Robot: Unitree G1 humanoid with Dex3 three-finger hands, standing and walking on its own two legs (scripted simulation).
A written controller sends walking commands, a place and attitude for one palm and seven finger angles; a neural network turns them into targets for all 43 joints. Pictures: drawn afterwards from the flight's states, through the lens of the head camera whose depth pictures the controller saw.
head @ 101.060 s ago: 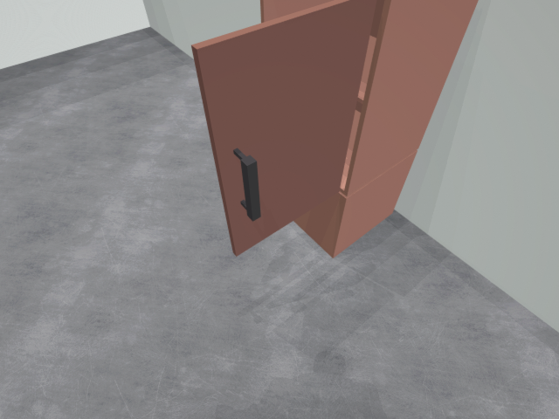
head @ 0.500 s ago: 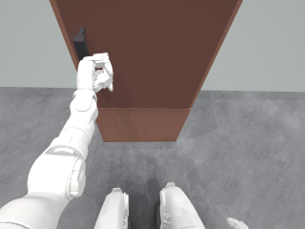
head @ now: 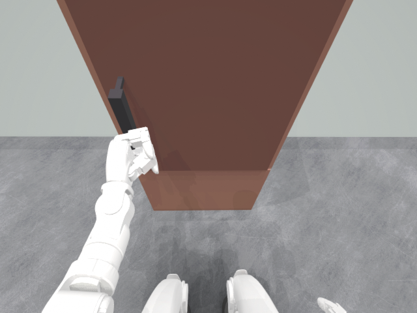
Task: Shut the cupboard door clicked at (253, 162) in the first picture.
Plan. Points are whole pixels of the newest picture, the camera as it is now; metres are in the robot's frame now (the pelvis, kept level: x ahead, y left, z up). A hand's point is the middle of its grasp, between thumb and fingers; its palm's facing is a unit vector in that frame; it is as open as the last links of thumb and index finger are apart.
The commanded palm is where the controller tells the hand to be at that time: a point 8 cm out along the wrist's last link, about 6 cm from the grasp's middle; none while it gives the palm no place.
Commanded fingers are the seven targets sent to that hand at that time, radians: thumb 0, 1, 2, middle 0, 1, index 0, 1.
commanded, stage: pull the fist back off the door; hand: left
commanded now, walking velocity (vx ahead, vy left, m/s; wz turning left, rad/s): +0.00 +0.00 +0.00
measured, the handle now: (129, 117) +0.50 +0.17 +0.04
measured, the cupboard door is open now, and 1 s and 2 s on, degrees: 0 0 0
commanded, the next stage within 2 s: draw the hand back to the body in 0.14 s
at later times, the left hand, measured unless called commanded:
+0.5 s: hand (133, 169) +0.35 +0.12 +0.09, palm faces -0.02 -1.00 -0.07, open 3.1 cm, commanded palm +0.32 +0.18 +0.09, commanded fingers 0.00 0.90 0.90 -1.30 -1.50 -1.30 -1.50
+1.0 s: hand (51, 193) +0.28 +0.20 +0.16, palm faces +0.20 -0.94 -0.28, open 3.2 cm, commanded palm +0.24 +0.25 +0.19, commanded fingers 0.00 0.90 0.90 -0.81 -0.96 -0.81 -0.96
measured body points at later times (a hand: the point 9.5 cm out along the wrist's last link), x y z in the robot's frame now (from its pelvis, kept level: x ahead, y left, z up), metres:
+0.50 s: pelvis +0.06 -0.01 +0.03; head +0.13 -0.03 +0.47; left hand +0.34 +0.18 +0.10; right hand +0.24 -0.23 -0.08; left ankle +0.04 +0.09 -0.64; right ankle +0.06 -0.10 -0.64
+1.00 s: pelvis +0.05 +0.00 +0.08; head +0.04 -0.02 +0.53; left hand +0.26 +0.25 +0.18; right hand +0.23 -0.23 +0.00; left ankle +0.04 +0.09 -0.64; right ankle +0.06 -0.10 -0.64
